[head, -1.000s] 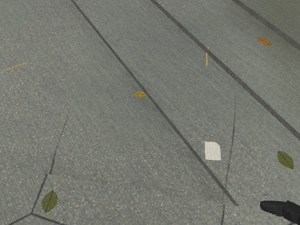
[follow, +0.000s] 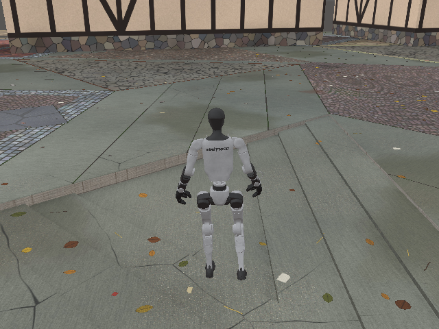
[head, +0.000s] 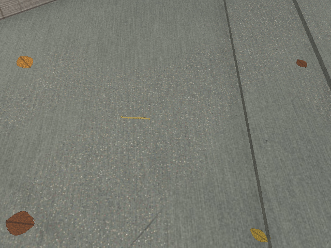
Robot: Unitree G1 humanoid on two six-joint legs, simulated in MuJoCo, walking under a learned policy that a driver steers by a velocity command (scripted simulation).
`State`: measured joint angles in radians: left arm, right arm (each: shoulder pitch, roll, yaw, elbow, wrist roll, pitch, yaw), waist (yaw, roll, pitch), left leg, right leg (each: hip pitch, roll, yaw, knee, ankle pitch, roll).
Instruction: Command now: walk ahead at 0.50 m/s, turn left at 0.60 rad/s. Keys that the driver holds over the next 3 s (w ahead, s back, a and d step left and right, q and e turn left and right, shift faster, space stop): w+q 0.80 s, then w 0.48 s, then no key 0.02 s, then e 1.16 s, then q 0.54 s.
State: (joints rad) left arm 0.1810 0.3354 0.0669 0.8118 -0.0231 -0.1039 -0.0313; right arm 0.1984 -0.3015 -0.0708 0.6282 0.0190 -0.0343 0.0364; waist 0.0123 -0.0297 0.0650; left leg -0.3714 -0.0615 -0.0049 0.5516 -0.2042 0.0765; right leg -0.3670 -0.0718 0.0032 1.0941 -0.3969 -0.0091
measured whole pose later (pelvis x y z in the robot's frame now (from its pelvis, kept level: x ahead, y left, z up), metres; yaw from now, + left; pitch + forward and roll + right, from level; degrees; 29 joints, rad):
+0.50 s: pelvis +0.31 -0.03 -0.04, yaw +17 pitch +1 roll -2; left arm 0.14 0.25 0.05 0.77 0.01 -0.10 -0.03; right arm 0.37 -0.29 -0.06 0.76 0.04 -0.02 -0.03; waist -0.04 0.03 0.02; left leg -0.43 -0.03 -0.13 1.31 -0.42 0.02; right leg -0.32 0.05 -0.02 0.53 -0.22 -0.04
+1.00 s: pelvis +0.54 +0.12 -0.04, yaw +33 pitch +1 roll +0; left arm 0.26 0.30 0.04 0.84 -0.02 -0.09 -0.02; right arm 0.18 -0.28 -0.06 0.65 0.01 -0.04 0.03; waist 0.02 -0.01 0.06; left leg -0.37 -0.07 0.03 0.52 -0.18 0.09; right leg -0.36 -0.06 -0.01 1.18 -0.41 -0.01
